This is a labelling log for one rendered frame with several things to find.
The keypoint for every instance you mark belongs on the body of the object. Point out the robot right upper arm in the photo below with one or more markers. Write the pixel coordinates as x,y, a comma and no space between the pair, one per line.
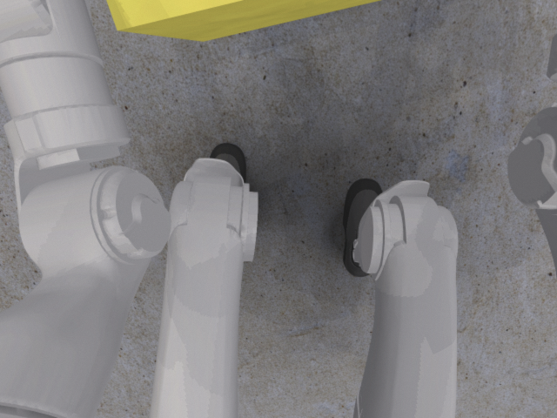
532,171

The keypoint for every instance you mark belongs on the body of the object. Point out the right robot foot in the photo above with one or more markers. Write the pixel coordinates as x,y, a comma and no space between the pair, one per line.
359,196

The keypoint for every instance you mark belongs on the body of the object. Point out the left robot forearm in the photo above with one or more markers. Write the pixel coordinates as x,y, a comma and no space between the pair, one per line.
53,82

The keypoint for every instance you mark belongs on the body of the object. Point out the robot left upper arm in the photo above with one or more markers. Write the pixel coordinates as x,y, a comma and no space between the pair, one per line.
92,235

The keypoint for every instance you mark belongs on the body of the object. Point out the robot foot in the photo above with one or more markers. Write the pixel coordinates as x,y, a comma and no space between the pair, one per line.
233,155
359,196

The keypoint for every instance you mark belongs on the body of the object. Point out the carton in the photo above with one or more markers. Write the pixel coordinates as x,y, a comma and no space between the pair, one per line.
204,20

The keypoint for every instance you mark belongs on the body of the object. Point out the left robot foot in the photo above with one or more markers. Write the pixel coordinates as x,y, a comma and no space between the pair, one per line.
233,155

